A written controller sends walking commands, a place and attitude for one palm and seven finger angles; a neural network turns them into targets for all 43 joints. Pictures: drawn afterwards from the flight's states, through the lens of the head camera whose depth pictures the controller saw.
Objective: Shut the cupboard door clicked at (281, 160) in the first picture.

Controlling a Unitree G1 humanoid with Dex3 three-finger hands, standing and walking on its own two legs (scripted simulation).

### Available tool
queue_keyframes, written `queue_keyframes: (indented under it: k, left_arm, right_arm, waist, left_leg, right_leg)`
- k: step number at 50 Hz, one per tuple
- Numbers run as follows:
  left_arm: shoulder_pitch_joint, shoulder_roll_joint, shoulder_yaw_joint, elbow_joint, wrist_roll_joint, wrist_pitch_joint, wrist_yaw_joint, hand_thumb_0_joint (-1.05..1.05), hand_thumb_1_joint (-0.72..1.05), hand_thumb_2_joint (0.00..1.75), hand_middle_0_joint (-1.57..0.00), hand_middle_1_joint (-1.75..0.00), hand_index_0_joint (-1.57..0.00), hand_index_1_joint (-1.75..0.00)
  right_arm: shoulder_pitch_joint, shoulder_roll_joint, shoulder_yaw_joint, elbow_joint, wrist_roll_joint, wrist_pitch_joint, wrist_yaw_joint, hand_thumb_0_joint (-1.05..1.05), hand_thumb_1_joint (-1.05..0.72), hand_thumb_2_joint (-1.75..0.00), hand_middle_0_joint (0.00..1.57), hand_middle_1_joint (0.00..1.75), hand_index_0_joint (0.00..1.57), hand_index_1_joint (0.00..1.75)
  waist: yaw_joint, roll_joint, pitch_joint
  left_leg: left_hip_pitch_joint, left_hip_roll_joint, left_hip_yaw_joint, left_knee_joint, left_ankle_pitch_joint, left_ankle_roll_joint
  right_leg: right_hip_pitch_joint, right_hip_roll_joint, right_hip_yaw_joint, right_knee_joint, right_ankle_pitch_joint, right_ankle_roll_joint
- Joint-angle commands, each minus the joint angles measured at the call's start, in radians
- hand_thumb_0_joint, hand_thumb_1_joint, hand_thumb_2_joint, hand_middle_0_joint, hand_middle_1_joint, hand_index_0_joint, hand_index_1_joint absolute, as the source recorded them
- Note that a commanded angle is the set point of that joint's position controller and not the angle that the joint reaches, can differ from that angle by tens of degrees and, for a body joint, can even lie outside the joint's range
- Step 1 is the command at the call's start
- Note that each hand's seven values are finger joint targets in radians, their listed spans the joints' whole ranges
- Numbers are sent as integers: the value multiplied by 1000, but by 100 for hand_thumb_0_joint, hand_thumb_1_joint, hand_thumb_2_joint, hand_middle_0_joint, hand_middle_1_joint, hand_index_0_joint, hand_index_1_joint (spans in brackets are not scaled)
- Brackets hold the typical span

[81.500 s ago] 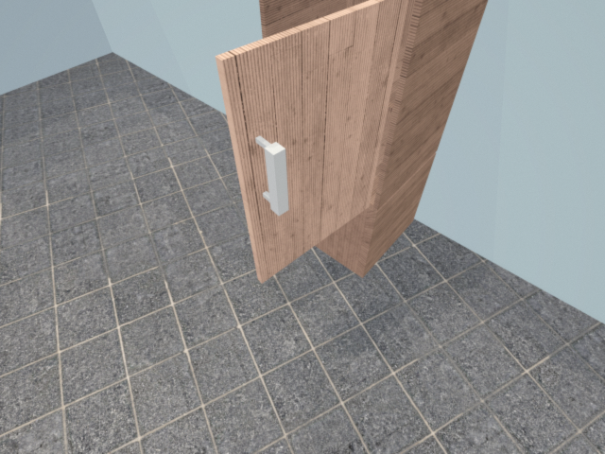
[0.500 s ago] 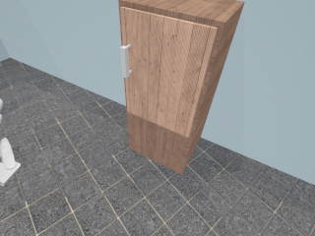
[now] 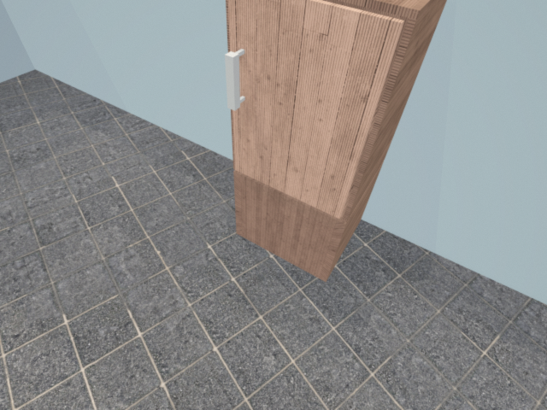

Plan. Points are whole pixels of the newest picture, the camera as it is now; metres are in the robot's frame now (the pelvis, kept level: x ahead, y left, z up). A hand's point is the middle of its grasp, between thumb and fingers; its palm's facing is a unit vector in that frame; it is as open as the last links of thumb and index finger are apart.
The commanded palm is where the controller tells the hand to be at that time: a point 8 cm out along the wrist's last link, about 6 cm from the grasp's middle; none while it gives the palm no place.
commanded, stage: let the arm hang, fingers relaxed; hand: left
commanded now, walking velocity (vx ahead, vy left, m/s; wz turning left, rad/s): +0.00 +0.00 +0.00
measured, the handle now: (237, 79) +0.91 +0.13 +0.03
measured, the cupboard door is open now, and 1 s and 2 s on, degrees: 0 0 0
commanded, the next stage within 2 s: look to check the result in 0.80 s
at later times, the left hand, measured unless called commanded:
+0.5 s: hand out of the picture -0.02 +0.21 -0.16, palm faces -0.01 -0.98 -0.22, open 7.3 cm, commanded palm none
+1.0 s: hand out of the picture -0.02 +0.18 -0.16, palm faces -0.01 -0.99 -0.16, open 7.3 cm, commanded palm none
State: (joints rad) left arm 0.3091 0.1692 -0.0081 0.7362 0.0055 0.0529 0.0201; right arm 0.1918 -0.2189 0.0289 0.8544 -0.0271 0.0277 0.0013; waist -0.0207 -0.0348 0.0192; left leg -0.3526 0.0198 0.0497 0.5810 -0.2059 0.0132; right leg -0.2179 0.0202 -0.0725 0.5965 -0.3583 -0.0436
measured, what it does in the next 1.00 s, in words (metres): stands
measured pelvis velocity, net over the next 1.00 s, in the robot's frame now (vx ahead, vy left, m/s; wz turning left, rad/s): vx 0.01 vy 0.02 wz -0.04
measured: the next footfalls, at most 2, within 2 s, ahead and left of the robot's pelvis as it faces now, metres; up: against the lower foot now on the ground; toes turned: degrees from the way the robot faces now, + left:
none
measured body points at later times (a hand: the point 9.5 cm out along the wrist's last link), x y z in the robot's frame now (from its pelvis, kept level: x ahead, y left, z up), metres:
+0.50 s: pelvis +0.00 +0.02 +0.01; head -0.01 +0.02 +0.46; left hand -0.02 +0.26 -0.14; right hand -0.01 -0.20 -0.15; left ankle +0.07 +0.11 -0.73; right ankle -0.02 -0.09 -0.73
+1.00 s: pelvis +0.01 +0.02 +0.02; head +0.01 +0.02 +0.47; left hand -0.02 +0.23 -0.15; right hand -0.02 -0.20 -0.15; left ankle +0.07 +0.11 -0.73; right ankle -0.02 -0.09 -0.73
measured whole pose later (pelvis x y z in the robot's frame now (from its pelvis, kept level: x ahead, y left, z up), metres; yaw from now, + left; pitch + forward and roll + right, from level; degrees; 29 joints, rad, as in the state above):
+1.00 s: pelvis +0.01 +0.02 +0.02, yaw -2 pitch -1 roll +0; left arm 0.35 0.13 0.00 1.15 0.01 0.00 0.03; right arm 0.31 -0.13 0.00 1.13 -0.01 0.02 -0.03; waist -0.01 0.00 0.02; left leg -0.24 0.01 0.10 0.39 -0.14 0.03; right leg -0.12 0.02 -0.02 0.40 -0.26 -0.02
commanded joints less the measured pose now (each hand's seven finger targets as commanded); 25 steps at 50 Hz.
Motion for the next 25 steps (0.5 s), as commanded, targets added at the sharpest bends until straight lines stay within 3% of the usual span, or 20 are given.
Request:
queue_keyframes:
  k: [1, 3, 4, 7, 10, 14, 21, 25]
  left_arm:
    - [17, 164, 46, 35, 15, -49, 5, 0, 90, 90, -20, -30, -20, -30]
    - [34, 157, 51, 92, 13, -49, 5, 0, 90, 90, -20, -30, -20, -30]
    - [36, 158, 47, 120, 11, -51, 3, 0, 90, 90, -20, -30, -20, -30]
    - [33, 154, 42, 191, 9, -56, 1, 0, 90, 90, -20, -30, -20, -30]
    - [37, 153, 38, 249, 8, -59, 1, 0, 90, 90, -20, -30, -20, -30]
    - [58, 134, 31, 313, 8, -54, 3, 0, 90, 90, -20, -30, -20, -30]
    - [86, 115, 28, 365, 8, -57, 11, 0, 90, 90, -20, -30, -20, -30]
    - [96, 105, 27, 376, 9, -57, 14, 0, 90, 90, -20, -30, -20, -30]
  right_arm:
    - [-2, -106, -44, -5, -1, -17, -17, 0, -90, -90, 20, 30, 20, 30]
    - [17, -90, -47, 23, -2, -13, -20, 0, -90, -90, 20, 30, 20, 30]
    - [25, -87, -48, 41, -1, -14, -22, 0, -90, -90, 20, 30, 20, 30]
    - [70, -91, -53, 83, 6, -18, -28, 0, -90, -90, 20, 30, 20, 30]
    - [93, -108, -58, 119, 11, -23, -33, 0, -90, -90, 20, 30, 20, 30]
    - [118, -97, -57, 169, 11, -20, -34, 0, -90, -90, 20, 30, 20, 30]
    - [147, -67, -56, 220, 12, -21, -34, 0, -90, -90, 20, 30, 20, 30]
    - [154, -56, -54, 235, 14, -24, -35, 0, -90, -90, 20, 30, 20, 30]
  waist:
    - [13, 186, -30]
    - [17, 256, -33]
    - [18, 252, -35]
    - [13, 159, -43]
    - [14, 77, -3]
    - [14, 31, 64]
    - [15, 11, 60]
    - [19, 36, 72]
  left_leg:
    - [134, 81, -112, -148, 48, 16]
    - [107, 76, -113, -177, -30, 14]
    - [105, 78, -115, -187, -38, 14]
    - [132, 95, -122, -201, -12, 16]
    - [149, 104, -128, -229, -7, 21]
    - [131, 106, -134, -281, -105, 23]
    - [156, 100, -114, -291, -79, 24]
    - [155, 100, -112, -300, -66, 23]
  right_leg:
    - [-55, -112, 159, -238, 81, -13]
    - [-14, -110, 156, -255, 74, -22]
    - [0, -109, 159, -262, 82, -25]
    - [15, -111, 148, -286, 98, -23]
    - [-3, -105, 140, -299, 91, -22]
    - [-38, -102, 138, -308, 36, -18]
    - [-43, -106, 140, -306, 43, -12]
    - [-42, -100, 135, -293, 68, -7]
